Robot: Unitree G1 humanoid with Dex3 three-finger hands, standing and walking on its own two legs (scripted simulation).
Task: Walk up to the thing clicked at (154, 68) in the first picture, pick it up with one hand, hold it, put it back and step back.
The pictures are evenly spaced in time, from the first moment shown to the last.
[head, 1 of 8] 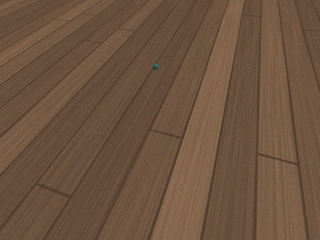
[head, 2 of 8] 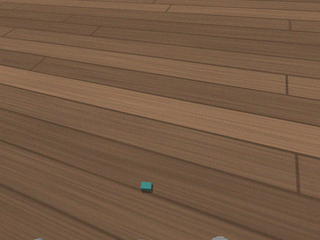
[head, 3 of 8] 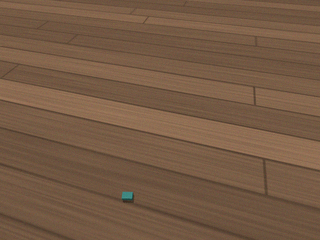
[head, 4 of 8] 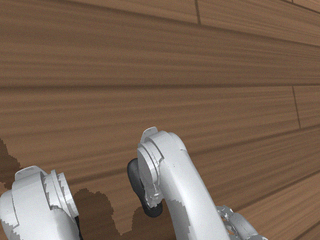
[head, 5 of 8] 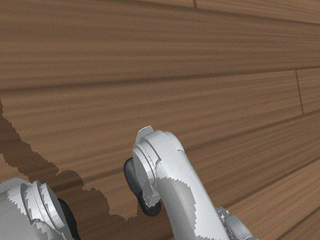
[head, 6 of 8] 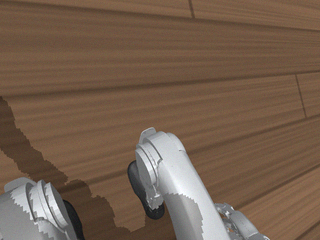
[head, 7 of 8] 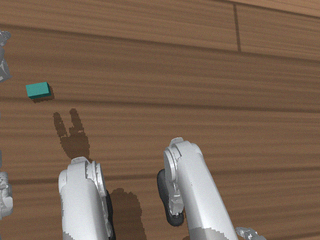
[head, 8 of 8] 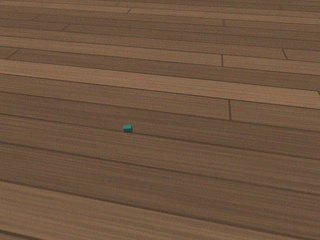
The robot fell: no
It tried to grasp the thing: no
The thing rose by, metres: 0.00
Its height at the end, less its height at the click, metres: +0.00
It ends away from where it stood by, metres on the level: 0.00
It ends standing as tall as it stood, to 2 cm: yes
